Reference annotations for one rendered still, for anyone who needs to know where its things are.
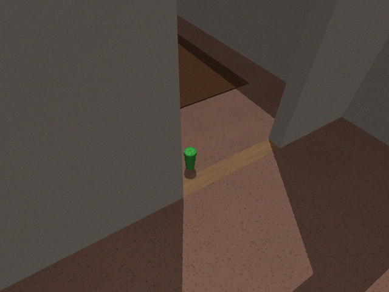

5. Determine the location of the cup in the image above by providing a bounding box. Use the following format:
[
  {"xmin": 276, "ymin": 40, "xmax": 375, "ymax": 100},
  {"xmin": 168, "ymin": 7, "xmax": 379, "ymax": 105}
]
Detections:
[{"xmin": 184, "ymin": 147, "xmax": 196, "ymax": 170}]

